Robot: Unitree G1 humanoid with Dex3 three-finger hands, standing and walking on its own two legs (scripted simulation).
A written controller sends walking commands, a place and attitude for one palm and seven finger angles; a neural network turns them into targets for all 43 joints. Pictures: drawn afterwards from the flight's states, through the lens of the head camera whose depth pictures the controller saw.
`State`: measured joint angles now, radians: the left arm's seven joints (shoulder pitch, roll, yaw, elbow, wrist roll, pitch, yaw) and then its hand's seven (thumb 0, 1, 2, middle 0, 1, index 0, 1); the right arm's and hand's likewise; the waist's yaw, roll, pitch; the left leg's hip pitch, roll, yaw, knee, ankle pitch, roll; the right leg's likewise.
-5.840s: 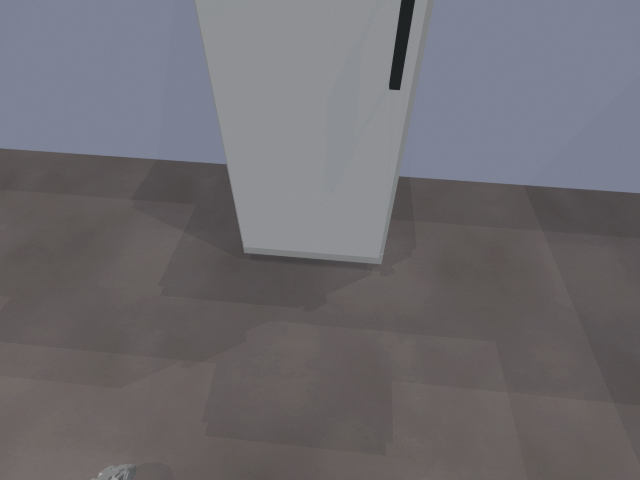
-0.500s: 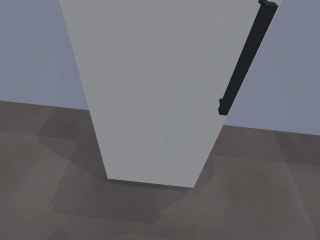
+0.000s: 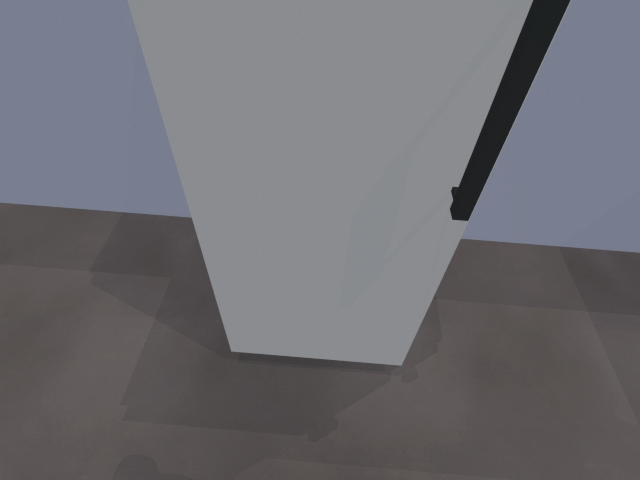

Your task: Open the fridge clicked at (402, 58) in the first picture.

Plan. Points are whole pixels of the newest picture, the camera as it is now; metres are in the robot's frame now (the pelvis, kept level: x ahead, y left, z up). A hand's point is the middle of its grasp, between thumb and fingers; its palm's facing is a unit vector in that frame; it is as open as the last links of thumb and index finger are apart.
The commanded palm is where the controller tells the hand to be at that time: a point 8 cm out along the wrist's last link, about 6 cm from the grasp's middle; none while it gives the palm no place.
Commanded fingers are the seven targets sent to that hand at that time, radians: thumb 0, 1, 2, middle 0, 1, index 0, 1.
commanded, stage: look again from close up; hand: right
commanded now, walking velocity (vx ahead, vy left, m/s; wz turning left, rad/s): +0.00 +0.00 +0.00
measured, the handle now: (492, 119) +0.54 -0.20 +0.20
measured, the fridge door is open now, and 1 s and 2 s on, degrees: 0 0 0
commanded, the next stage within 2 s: shuffle to correct the standing spot in 0.22 s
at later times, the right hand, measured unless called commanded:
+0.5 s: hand out of the picture +0.02 -0.20 -0.18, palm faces +0.05 +0.98 -0.20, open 7.4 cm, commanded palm none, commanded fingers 0.00 -0.90 -0.90 0.20 0.30 0.20 0.30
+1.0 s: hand out of the picture +0.06 -0.21 -0.20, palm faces +0.09 +0.99 -0.14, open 7.4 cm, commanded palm none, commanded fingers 0.00 -0.90 -0.90 0.20 0.30 0.20 0.30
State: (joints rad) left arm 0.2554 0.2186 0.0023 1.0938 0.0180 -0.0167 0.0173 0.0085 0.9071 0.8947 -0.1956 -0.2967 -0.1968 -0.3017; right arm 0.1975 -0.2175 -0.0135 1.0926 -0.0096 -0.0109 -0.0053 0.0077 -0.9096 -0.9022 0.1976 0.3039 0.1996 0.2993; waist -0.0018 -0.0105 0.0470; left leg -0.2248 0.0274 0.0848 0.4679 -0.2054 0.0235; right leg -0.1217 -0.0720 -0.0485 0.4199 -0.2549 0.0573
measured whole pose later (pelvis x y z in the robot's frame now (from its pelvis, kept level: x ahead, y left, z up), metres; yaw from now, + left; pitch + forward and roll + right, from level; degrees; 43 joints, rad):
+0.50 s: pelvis +0.01 -0.01 +0.00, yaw +0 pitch -2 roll +0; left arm 0.31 0.16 -0.01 1.11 0.02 -0.01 0.01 0.01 0.91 0.89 -0.20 -0.30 -0.20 -0.30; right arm 0.26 -0.18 -0.02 1.10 -0.02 0.00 -0.01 0.01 -0.91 -0.90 0.20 0.30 0.20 0.30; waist -0.02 0.01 0.03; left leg -0.24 0.04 0.08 0.52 -0.25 0.01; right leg -0.15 -0.06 -0.05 0.49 -0.31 0.03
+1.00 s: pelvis +0.09 -0.05 -0.01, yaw -1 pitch -1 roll +0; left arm 0.27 0.12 0.01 1.10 0.02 -0.03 0.05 0.03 0.94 0.89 -0.20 -0.30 -0.20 -0.30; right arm 0.31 -0.13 -0.03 1.12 -0.01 0.03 -0.04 0.01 -0.91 -0.90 0.20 0.30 0.20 0.30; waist -0.03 0.05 0.08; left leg -0.23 0.07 0.05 0.71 -0.49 -0.01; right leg -0.19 -0.02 -0.12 0.59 -0.39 -0.04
